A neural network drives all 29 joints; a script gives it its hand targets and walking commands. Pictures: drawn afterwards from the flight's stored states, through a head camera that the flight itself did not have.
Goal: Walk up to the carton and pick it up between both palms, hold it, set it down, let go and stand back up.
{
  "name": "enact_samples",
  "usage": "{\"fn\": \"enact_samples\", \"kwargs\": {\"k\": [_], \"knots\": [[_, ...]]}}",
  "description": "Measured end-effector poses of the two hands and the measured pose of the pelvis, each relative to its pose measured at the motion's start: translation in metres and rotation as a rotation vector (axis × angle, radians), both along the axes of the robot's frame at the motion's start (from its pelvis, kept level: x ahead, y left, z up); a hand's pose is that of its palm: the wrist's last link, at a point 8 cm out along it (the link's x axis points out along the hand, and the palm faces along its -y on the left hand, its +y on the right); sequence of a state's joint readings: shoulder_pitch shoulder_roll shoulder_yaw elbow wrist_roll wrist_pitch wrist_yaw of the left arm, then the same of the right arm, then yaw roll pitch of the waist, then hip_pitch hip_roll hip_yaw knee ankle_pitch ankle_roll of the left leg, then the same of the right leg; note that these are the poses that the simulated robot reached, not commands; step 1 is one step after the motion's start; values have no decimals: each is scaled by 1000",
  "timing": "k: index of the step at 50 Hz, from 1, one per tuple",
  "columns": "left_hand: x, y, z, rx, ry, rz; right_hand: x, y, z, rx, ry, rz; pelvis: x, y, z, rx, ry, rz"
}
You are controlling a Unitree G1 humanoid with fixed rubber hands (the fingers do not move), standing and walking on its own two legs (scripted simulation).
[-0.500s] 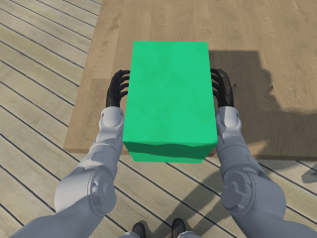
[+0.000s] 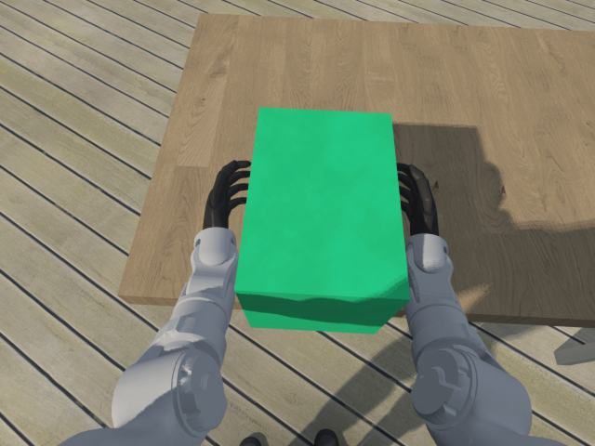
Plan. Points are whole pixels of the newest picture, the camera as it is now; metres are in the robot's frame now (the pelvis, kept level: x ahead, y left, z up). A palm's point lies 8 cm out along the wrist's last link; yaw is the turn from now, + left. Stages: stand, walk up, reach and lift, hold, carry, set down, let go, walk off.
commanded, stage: reach and lift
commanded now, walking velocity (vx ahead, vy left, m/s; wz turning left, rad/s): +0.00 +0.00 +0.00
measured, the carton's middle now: (318, 224) +0.42 -0.02 -0.02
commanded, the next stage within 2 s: none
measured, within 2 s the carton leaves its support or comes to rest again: neither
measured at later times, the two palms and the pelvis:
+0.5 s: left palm (220, 218) +0.41 +0.12 +0.01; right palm (420, 223) +0.41 -0.16 +0.01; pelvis +0.00 +0.00 +0.00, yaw +0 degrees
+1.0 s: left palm (220, 218) +0.41 +0.12 +0.01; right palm (420, 223) +0.41 -0.16 +0.01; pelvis +0.00 +0.00 +0.00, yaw +0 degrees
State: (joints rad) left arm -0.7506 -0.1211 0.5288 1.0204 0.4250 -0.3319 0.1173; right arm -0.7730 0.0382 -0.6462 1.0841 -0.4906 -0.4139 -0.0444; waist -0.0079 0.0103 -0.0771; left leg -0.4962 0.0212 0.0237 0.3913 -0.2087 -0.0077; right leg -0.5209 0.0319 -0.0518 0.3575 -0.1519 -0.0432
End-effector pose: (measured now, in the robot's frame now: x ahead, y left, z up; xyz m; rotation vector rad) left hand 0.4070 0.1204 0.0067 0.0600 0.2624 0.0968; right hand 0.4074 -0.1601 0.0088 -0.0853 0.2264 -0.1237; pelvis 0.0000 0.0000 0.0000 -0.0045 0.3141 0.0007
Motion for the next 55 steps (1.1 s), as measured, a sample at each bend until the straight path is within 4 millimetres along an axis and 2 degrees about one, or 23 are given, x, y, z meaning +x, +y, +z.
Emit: {"fn": "enact_samples", "kwargs": {"k": [55], "knots": [[-1,0,-1,-13,-3,7,-1,1,0,-13,-20,-5,-4,1,0,-3,35,3]]}}
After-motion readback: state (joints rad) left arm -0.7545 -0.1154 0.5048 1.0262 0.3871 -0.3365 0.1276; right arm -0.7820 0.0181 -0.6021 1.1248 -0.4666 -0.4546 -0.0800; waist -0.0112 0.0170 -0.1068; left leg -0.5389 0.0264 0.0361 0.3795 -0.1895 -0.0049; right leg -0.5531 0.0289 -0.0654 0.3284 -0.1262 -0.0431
